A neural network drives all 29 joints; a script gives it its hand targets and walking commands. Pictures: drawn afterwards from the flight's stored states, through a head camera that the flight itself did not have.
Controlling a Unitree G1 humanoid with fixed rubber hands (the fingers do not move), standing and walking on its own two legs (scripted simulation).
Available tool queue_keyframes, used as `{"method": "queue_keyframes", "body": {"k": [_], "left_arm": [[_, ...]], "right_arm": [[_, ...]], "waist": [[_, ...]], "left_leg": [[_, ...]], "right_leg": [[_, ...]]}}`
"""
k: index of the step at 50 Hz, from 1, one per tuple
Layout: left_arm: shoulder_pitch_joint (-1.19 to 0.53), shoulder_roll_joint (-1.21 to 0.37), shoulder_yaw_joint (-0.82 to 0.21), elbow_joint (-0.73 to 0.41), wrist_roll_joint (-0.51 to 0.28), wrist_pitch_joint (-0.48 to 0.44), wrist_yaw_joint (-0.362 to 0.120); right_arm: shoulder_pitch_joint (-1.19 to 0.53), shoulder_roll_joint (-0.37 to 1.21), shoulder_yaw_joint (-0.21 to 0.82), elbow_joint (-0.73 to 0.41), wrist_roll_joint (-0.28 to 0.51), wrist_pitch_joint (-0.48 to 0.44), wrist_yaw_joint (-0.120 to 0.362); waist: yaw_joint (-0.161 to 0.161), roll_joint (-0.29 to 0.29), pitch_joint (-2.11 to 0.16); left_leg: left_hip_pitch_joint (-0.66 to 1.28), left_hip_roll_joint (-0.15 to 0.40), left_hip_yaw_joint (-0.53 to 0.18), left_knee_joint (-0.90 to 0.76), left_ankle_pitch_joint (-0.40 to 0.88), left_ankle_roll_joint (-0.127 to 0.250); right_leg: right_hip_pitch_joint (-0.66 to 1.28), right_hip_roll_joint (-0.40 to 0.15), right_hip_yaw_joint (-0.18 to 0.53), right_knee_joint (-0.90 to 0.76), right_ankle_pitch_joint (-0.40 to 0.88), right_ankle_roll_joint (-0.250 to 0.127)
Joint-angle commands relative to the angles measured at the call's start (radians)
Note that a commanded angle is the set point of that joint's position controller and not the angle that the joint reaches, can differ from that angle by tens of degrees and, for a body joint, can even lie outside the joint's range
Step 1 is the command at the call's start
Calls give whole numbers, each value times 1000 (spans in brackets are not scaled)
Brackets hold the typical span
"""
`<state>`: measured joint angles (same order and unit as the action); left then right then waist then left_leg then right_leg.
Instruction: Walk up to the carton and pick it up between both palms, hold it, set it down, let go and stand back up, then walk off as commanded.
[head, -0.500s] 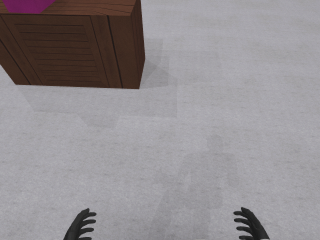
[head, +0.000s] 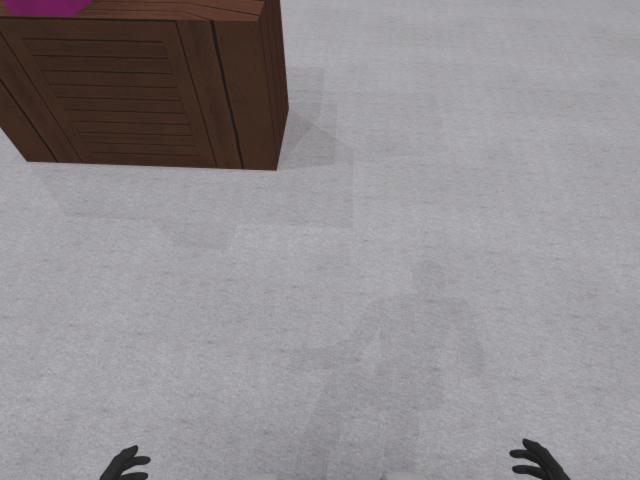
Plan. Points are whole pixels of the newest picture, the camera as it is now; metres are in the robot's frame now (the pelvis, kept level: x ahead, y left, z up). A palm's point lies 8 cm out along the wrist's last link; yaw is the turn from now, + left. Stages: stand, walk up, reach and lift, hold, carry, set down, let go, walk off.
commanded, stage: stand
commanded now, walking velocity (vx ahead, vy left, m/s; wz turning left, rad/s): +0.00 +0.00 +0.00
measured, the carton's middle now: out of the picture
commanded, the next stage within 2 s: none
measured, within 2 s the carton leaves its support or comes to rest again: neither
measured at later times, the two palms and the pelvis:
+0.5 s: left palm out of the picture +0.09 +0.28 -0.09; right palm out of the picture +0.09 -0.28 -0.10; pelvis +0.00 +0.00 +0.02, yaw +0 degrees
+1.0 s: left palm out of the picture +0.08 +0.28 -0.09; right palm out of the picture +0.07 -0.30 -0.09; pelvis +0.00 -0.01 +0.03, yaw +0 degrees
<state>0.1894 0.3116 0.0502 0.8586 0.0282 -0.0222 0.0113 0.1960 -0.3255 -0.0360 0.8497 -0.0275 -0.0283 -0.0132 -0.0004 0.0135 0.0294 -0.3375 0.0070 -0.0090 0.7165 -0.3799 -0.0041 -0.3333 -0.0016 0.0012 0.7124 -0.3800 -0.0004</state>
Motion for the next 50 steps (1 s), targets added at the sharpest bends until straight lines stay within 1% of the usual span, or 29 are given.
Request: {"method": "queue_keyframes", "body": {"k": [1,11,25,34,50], "left_arm": [[-38,169,36,-64,-2,-27,5],[-88,211,20,18,-13,-27,-3],[-133,206,-2,138,-20,-25,-2],[-144,210,-3,179,-20,-23,-2],[-148,224,-3,206,-20,-19,-2]], "right_arm": [[-40,-155,-35,-64,3,-24,-4],[-84,-198,-20,18,14,-23,1],[-118,-195,-5,138,21,-23,-2],[-125,-196,-4,181,20,-18,-2],[-126,-207,-2,207,19,-12,-1]], "waist": [[0,-7,-73],[-1,-8,-76],[4,-12,-67],[3,-11,-57],[1,-7,-43]], "left_leg": [[24,77,-108,-132,192,83],[84,84,-108,-206,244,69],[189,101,-92,-343,317,42],[209,109,-85,-386,303,31],[213,116,-83,-413,283,29]], "right_leg": [[24,-85,107,-137,191,-82],[86,-93,109,-206,258,-67],[188,-106,99,-340,328,-41],[212,-112,98,-385,323,-34],[217,-117,102,-416,312,-31]]}}
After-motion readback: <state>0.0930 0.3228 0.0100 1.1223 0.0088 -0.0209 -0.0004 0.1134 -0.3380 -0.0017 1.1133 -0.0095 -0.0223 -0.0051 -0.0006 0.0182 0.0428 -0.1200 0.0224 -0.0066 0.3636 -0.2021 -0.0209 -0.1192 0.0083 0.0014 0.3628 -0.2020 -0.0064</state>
